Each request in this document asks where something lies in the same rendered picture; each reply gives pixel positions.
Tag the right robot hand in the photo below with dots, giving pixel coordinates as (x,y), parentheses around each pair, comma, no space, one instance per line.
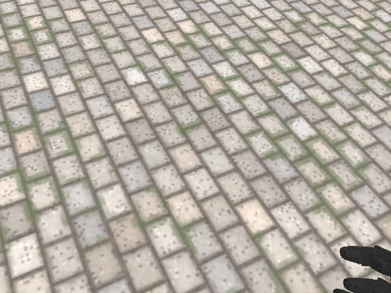
(378,259)

